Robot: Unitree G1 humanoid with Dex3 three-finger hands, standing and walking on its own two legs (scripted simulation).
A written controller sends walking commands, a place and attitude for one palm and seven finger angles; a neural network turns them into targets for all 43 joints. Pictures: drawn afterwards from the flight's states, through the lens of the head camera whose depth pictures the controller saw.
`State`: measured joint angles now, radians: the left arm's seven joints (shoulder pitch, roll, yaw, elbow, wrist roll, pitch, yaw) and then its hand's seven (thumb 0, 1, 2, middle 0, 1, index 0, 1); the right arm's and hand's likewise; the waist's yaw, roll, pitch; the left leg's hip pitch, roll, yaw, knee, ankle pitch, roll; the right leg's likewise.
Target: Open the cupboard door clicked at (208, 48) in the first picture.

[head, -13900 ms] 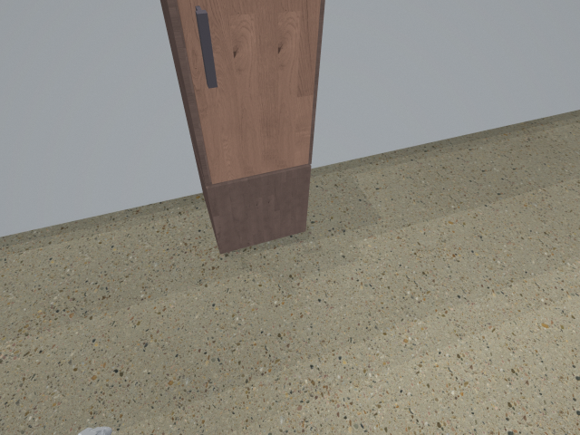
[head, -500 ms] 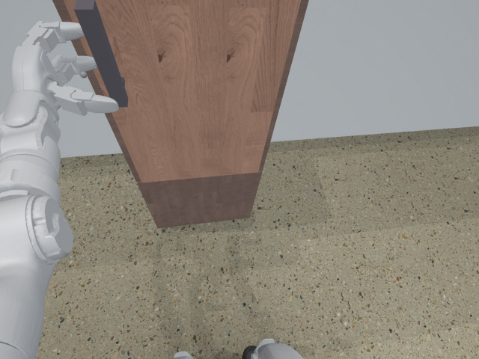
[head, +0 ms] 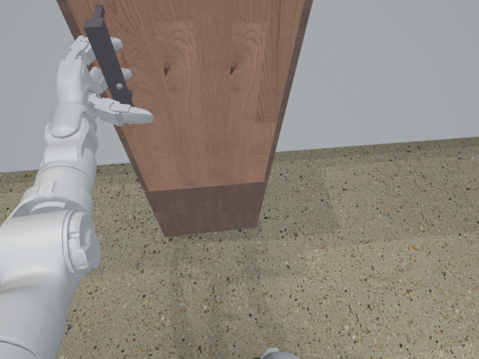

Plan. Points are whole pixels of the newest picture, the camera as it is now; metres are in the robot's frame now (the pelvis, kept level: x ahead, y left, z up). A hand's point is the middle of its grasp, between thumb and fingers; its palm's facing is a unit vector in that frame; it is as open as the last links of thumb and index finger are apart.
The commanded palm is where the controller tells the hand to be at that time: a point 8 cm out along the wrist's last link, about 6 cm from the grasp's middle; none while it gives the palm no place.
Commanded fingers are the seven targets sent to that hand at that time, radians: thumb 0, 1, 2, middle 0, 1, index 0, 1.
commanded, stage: slide the fingers in behind the handle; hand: left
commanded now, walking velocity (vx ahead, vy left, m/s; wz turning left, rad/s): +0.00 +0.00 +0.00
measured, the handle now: (114, 67) +0.58 +0.17 +0.14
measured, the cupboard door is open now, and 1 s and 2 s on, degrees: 0 0 29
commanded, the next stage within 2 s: close the thumb around the handle in 0.44 s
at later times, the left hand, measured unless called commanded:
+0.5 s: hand (126, 86) +0.52 +0.14 +0.15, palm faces +0.06 -1.00 -0.01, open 14.0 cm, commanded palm +0.50 +0.19 +0.14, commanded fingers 0.00 -0.50 0.30 -0.30 -1.20 -0.30 -1.20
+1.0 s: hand (122, 87) +0.52 +0.15 +0.15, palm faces +0.05 -1.00 +0.00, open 8.3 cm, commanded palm +0.50 +0.19 +0.14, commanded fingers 0.00 0.84 0.88 -0.40 -1.34 -0.40 -1.34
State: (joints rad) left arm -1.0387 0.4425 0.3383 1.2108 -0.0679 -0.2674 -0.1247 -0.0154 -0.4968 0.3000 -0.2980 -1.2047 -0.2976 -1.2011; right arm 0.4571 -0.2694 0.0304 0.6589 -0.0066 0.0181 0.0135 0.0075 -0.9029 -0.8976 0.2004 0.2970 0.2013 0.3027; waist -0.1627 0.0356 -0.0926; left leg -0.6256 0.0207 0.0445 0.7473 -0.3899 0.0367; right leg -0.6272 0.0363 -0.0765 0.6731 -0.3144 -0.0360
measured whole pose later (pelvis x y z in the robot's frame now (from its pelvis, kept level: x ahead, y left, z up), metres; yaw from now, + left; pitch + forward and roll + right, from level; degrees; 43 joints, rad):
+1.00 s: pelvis -0.01 -0.01 +0.00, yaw +0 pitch +15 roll -2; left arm -1.07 0.47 0.37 1.27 -0.05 -0.28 -0.11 -0.01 0.32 0.65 -0.36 -1.29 -0.36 -1.29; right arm 0.44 -0.28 0.04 0.66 0.00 -0.01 0.00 0.01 -0.90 -0.90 0.20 0.30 0.20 0.30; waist -0.18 0.03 -0.08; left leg -0.63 0.02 0.05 0.74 -0.37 0.03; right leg -0.64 0.04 -0.07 0.67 -0.30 -0.04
